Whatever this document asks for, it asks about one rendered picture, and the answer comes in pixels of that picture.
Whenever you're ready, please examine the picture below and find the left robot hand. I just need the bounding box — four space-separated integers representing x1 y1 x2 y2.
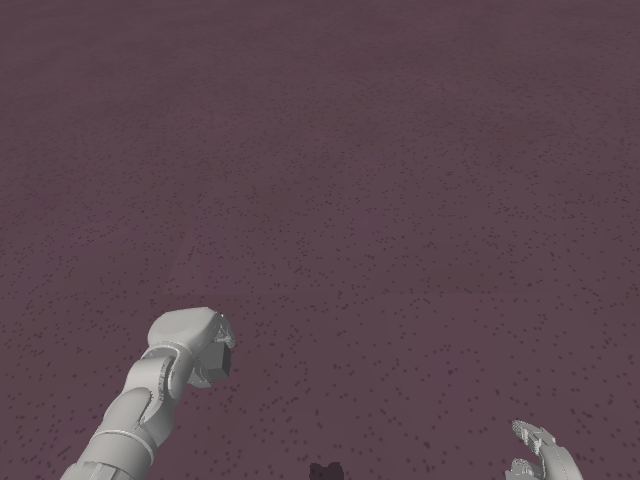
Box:
147 307 235 388

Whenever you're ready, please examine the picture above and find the left robot arm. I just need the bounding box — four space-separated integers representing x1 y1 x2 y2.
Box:
60 342 194 480

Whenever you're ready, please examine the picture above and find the small box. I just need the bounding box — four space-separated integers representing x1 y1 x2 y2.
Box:
198 341 231 380

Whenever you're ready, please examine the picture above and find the right robot hand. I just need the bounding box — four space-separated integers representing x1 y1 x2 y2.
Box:
505 420 584 480

